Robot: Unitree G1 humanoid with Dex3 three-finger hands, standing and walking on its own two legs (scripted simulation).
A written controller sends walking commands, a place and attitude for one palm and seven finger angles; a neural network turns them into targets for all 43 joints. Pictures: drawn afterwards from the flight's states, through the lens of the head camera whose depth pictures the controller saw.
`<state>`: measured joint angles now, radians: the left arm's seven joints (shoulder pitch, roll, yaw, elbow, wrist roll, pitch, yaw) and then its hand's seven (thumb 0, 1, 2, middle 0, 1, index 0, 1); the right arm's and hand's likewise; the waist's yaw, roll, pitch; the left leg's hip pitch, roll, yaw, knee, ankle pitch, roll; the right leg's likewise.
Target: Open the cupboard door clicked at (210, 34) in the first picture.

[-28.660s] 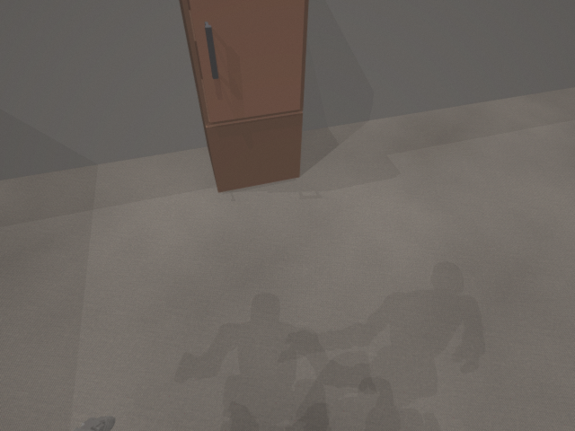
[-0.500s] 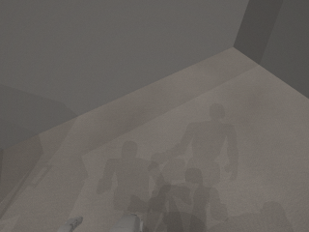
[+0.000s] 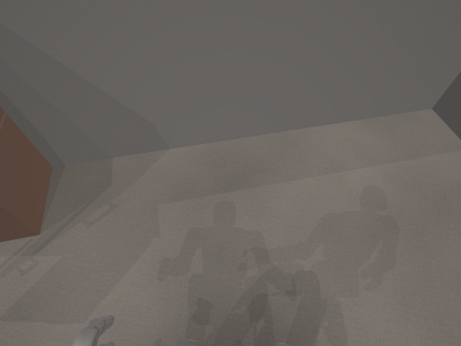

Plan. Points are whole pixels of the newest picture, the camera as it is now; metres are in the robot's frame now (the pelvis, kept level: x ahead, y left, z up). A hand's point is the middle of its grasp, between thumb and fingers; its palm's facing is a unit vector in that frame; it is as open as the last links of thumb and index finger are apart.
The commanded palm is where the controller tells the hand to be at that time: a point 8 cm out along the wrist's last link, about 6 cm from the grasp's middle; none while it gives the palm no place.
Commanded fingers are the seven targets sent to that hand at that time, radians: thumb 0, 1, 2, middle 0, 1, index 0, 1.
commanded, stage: turn to face it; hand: left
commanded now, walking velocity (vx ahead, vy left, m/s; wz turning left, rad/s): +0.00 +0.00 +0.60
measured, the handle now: out of the picture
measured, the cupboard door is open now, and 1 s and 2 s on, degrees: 44 44 44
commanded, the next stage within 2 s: take the last steps up to it in 1.50 s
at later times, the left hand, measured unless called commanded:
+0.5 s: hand out of the picture +0.01 +0.22 -0.17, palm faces +0.35 -0.91 -0.25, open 7.4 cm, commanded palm none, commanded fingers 0.00 0.90 0.90 -0.20 -0.30 -0.20 -0.30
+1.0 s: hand out of the picture -0.06 +0.17 -0.18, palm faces +0.61 -0.76 -0.21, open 7.4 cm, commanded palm none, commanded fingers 0.00 0.90 0.90 -0.20 -0.30 -0.20 -0.30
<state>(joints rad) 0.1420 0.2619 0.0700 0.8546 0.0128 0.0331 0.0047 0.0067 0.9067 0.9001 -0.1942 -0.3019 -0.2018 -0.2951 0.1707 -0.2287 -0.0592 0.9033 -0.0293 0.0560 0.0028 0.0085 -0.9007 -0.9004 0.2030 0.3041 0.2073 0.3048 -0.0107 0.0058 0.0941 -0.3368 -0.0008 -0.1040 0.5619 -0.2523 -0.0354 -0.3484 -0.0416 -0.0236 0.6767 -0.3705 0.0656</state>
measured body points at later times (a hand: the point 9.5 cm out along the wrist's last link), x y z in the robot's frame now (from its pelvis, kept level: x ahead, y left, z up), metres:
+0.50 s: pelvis +0.00 -0.01 +0.00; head +0.05 +0.03 +0.45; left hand -0.01 +0.27 -0.15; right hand +0.18 -0.22 -0.13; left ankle -0.02 +0.10 -0.73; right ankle +0.03 -0.16 -0.67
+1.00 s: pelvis +0.02 -0.03 -0.01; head +0.05 +0.02 +0.44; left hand -0.09 +0.21 -0.16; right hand +0.27 -0.17 -0.13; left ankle -0.04 +0.07 -0.73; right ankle +0.07 -0.16 -0.71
